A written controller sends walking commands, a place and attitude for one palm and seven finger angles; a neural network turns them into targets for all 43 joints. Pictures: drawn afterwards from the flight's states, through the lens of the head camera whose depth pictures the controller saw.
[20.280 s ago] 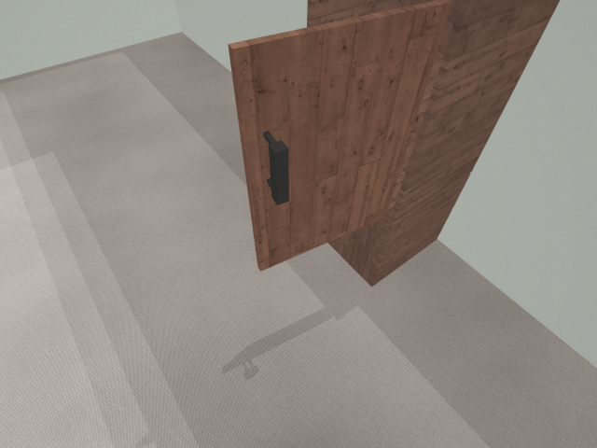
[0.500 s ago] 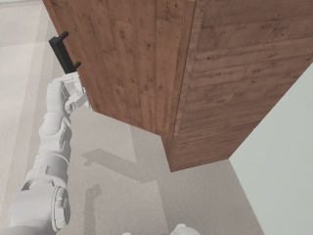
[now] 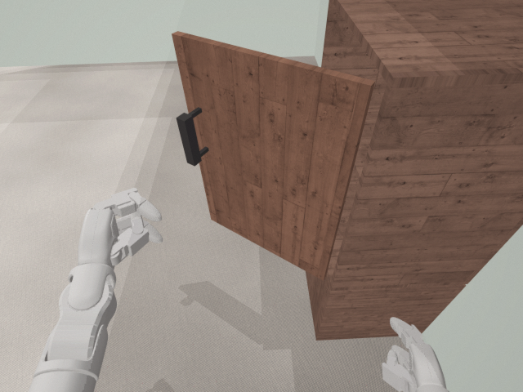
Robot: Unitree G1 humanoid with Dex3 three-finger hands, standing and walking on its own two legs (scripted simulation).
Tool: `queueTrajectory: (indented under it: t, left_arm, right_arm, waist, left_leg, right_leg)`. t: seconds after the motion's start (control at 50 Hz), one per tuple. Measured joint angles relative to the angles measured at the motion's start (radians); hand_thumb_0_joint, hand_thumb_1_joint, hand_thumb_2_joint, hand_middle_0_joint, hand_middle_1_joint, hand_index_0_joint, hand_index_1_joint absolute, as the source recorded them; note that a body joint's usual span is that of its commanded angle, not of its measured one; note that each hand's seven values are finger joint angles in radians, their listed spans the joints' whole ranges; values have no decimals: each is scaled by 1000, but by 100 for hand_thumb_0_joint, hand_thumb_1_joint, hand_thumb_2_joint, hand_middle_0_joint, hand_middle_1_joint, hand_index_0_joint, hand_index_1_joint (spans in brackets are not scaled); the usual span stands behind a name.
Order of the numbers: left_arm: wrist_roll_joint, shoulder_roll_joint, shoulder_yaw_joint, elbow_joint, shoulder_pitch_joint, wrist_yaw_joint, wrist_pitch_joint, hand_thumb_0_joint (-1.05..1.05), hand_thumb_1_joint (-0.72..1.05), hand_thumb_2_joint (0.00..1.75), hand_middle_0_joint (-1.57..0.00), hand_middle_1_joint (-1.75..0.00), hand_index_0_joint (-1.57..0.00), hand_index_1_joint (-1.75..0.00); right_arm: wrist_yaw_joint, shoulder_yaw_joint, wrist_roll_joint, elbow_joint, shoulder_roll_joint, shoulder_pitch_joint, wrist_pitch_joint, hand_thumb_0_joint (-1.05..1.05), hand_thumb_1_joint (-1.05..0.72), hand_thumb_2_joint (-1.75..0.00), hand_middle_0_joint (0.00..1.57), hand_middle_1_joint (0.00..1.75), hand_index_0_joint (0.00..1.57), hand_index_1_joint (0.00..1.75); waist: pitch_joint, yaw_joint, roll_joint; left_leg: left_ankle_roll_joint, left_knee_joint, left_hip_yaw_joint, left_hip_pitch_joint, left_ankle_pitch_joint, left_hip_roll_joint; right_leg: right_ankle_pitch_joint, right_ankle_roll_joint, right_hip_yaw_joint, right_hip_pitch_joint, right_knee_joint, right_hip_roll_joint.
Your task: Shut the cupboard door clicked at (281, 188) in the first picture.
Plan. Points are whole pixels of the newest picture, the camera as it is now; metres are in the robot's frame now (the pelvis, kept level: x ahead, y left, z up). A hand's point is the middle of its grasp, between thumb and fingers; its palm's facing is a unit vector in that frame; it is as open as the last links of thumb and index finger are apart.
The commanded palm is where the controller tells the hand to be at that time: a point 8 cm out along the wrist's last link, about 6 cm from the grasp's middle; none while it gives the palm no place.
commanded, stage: draw the hand back to the body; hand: left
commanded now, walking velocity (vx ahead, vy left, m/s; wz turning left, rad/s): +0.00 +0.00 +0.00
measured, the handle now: (195, 136) +0.66 +0.22 +0.03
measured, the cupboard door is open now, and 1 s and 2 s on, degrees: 54 54 54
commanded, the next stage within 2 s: step back with the hand held close in 0.84 s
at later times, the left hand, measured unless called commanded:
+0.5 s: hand (42, 281) +0.19 +0.26 +0.16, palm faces +0.45 -0.79 -0.43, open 6.4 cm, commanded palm +0.15 +0.30 +0.18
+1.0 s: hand (47, 285) +0.19 +0.25 +0.17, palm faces +0.45 -0.79 -0.41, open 7.4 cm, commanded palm +0.14 +0.29 +0.18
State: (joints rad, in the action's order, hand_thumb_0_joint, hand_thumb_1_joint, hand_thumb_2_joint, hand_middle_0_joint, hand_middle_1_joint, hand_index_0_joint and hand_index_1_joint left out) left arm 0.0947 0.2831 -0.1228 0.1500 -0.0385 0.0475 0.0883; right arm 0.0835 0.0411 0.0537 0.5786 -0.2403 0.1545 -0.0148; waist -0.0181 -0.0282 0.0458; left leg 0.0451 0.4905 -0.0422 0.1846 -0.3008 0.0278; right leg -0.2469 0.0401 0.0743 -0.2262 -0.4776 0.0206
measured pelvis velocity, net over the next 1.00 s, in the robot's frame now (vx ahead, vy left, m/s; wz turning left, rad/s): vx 0.00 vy -0.01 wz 0.00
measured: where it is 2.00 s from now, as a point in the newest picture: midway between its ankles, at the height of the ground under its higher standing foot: outside the picture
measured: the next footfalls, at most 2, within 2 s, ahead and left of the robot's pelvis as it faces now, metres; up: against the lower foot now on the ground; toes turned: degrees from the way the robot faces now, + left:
none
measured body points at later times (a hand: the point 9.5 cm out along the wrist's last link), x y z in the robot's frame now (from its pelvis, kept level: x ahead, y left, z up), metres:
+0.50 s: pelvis +0.01 +0.00 +0.01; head -0.02 -0.03 +0.45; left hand +0.16 +0.30 +0.19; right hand +0.18 -0.22 -0.09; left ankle -0.02 +0.09 -0.74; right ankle +0.01 -0.09 -0.74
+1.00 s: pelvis +0.00 -0.01 +0.01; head -0.02 -0.04 +0.45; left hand +0.16 +0.29 +0.19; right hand +0.18 -0.23 -0.09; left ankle -0.02 +0.09 -0.74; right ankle +0.01 -0.09 -0.74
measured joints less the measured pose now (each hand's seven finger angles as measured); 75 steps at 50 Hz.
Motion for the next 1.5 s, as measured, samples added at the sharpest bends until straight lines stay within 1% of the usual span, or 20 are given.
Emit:
queueTrajectory:
  t: [0.12, 0.26, 0.38, 0.5, 0.56, 0.64, 0.7, 0.76, 0.88, 0.98, 1.02, 1.1, 1.16, 1.22, 1.36, 1.42, 1.5]
  left_arm:
    - [-14, 11, -25, -145, 120, 31, -33, 2, 90, 90, -91, -106, -90, -106]
    - [-16, 30, -89, -309, 277, 39, -42, 2, 90, 90, -72, -86, -71, -86]
    - [-14, 50, -150, -425, 411, 43, -36, 2, 90, 90, -55, -68, -55, -68]
    - [-9, 77, -218, -509, 524, 52, -14, 2, 89, 90, -39, -50, -39, -50]
    - [-13, 73, -230, -514, 537, 61, 0, 2, 89, 90, -32, -42, -32, -42]
    - [-19, 51, -215, -490, 504, 70, 5, 2, 89, 90, -27, -36, -26, -36]
    - [-20, 42, -201, -483, 490, 71, 4, 2, 89, 90, -24, -33, -24, -33]
    - [-20, 45, -195, -488, 492, 68, 7, 2, 89, 90, -23, -32, -22, -32]
    - [-18, 63, -207, -499, 499, 61, 15, 2, 89, 90, -22, -31, -21, -31]
    - [-16, 63, -214, -496, 503, 59, 17, 2, 89, 90, -22, -30, -21, -30]
    - [-21, 63, -227, -496, 506, 59, 30, 2, 89, 90, -22, -30, -21, -30]
    - [-30, 71, -251, -499, 523, 70, 73, 2, 89, 90, -21, -30, -21, -30]
    - [-30, 76, -249, -513, 547, 76, 87, 2, 89, 90, -21, -30, -21, -30]
    - [-30, 93, -250, -535, 572, 79, 87, 2, 89, 90, -21, -30, -21, -30]
    - [-28, 150, -288, -586, 586, 85, 71, 2, 89, 90, -22, -30, -21, -30]
    - [-31, 158, -297, -603, 591, 89, 73, 2, 89, 90, -22, -30, -21, -30]
    - [-42, 152, -302, -613, 590, 92, 83, 2, 89, 90, -22, -30, -21, -30]
  right_arm:
    - [-8, 19, -17, 4, 19, 0, -8, 1, -90, -90, 20, 30, 20, 30]
    - [-22, 16, -31, 24, 23, 33, -7, 1, -90, -90, 20, 30, 20, 30]
    - [-26, -5, -34, 45, 14, 59, -15, 1, -90, -90, 20, 30, 20, 30]
    - [-21, -24, -33, 59, 6, 70, -40, 1, -90, -90, 20, 30, 20, 30]
    - [-17, -31, -32, 64, -1, 67, -55, 1, -90, -90, 20, 30, 20, 30]
    - [-10, -34, -33, 71, -7, 56, -70, 1, -90, -90, 20, 30, 20, 30]
    - [-8, -31, -34, 73, -3, 48, -79, 1, -90, -90, 20, 30, 20, 30]
    - [-8, -26, -36, 70, 7, 44, -87, 1, -90, -90, 20, 30, 20, 30]
    - [-13, -21, -38, 66, 18, 47, -89, 1, -90, -90, 20, 30, 20, 30]
    - [-15, -23, -37, 70, 16, 53, -84, 1, -90, -90, 20, 30, 20, 30]
    - [-18, -24, -35, 58, 10, 57, -69, 1, -90, -90, 20, 30, 20, 30]
    - [-23, -40, -34, 46, -5, 51, -35, 1, -90, -90, 20, 30, 20, 30]
    - [-19, -54, -32, 40, -18, 48, -13, 1, -90, -90, 20, 30, 20, 30]
    - [-8, -63, -31, 26, -25, 47, 11, 1, -90, -90, 20, 30, 20, 30]
    - [6, -66, -28, -22, -13, 37, 50, 1, -90, -90, 20, 30, 20, 30]
    - [6, -59, -28, -38, -4, 37, 54, 1, -90, -90, 20, 30, 20, 30]
    - [8, -49, -30, -49, 6, 46, 48, 1, -90, -90, 20, 30, 20, 30]
  waist:
    - [21, -17, 14]
    - [25, -21, 39]
    - [20, -23, 50]
    - [11, -29, 49]
    - [14, -35, 49]
    - [25, -41, 47]
    - [28, -39, 43]
    - [28, -34, 38]
    - [28, -26, 36]
    - [30, -26, 41]
    - [17, -20, 48]
    - [-4, 3, 54]
    - [-8, 16, 45]
    - [-5, 25, 28]
    - [7, 37, -8]
    - [3, 41, -19]
    - [-2, 40, -30]
  left_leg:
    - [0, -69, 8, -80, 24, 3]
    - [0, -97, 9, -121, 29, 4]
    - [-1, -94, 8, -127, 24, 3]
    - [-3, -82, 7, -122, 20, -1]
    - [-4, -76, 10, -120, 21, -1]
    - [-3, -74, 14, -116, 28, 2]
    - [-5, -77, 13, -117, 33, 1]
    - [-7, -79, 10, -120, 34, -2]
    - [-11, -83, 5, -126, 35, -7]
    - [-12, -86, 4, -126, 35, -9]
    - [-11, -62, 8, -92, 28, -15]
    - [-7, -2, 14, -9, 6, -22]
    - [1, 9, 7, 21, 4, -13]
    - [9, 6, -8, 34, 8, 2]
    - [26, 35, -36, 76, 12, 17]
    - [32, 55, -43, 98, 13, 17]
    - [42, 82, -46, 125, 16, 17]
  right_leg:
    - [21, -1, 5, 83, 68, 0]
    - [25, -4, 5, 123, 97, 1]
    - [21, -4, 4, 129, 94, 2]
    - [20, -2, 3, 125, 86, 6]
    - [20, 0, 6, 125, 82, 6]
    - [23, 1, 11, 121, 75, 2]
    - [26, 3, 10, 120, 75, 2]
    - [29, 5, 7, 122, 78, 6]
    - [33, 9, 2, 127, 84, 12]
    - [35, 9, 1, 127, 89, 14]
    - [38, 10, 5, 107, 91, 19]
    - [40, 10, 13, 43, 73, 24]
    - [31, 2, 7, 4, 45, 14]
    - [22, -9, -7, -28, 12, -2]
    - [20, -26, -34, -90, -47, -18]
    - [26, -30, -39, -111, -61, -20]
    - [37, -35, -40, -132, -75, -21]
